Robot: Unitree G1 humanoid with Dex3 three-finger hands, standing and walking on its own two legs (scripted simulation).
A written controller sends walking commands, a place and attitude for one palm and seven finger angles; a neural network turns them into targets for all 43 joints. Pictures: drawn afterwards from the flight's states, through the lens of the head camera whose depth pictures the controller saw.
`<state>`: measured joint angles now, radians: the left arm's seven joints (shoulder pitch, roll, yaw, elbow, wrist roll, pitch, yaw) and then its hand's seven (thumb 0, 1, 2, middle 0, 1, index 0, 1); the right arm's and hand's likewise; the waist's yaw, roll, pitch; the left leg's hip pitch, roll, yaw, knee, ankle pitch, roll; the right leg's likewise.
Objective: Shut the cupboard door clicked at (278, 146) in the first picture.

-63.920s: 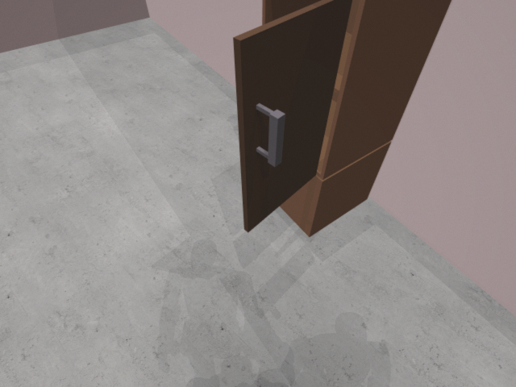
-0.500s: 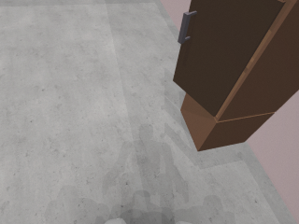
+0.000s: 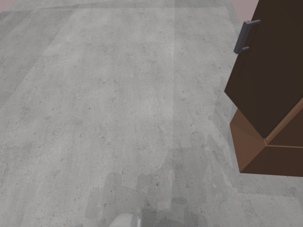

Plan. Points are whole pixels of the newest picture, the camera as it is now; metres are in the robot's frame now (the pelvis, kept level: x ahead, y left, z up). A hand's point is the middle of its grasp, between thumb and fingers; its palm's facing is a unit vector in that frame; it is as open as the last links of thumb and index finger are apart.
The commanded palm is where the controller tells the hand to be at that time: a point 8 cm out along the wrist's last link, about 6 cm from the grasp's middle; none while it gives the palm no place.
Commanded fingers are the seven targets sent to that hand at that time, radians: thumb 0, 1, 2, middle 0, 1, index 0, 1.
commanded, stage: walk to a spot facing it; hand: left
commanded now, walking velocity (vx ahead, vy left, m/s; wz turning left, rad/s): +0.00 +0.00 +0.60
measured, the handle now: (246, 37) +0.82 -0.40 +0.03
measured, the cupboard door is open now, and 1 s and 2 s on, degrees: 24 24 24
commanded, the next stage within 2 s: turn to face it in 1.36 s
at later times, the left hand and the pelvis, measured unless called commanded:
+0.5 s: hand out of the picture +0.10 +0.27 -0.15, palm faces +0.28 -0.93 -0.23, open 7.4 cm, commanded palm none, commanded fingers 0.00 0.90 0.90 -0.20 -0.30 -0.20 -0.30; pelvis +0.06 +0.04 +0.00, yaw +17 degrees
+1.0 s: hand out of the picture +0.09 +0.21 -0.17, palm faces +0.63 -0.75 -0.19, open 7.3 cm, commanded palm none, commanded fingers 0.00 0.90 0.90 -0.20 -0.30 -0.20 -0.30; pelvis +0.22 +0.08 +0.00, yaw +37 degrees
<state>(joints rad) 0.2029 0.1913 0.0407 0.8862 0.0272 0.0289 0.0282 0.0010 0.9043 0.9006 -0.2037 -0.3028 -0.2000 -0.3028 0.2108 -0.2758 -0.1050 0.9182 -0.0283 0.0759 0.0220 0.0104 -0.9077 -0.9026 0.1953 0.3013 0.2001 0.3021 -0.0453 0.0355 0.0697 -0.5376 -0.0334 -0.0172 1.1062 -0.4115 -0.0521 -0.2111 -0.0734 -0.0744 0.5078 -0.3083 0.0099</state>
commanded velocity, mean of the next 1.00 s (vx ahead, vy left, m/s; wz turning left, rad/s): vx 0.29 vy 0.00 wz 0.58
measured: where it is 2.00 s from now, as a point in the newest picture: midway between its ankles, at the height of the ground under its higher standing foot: (103, 180)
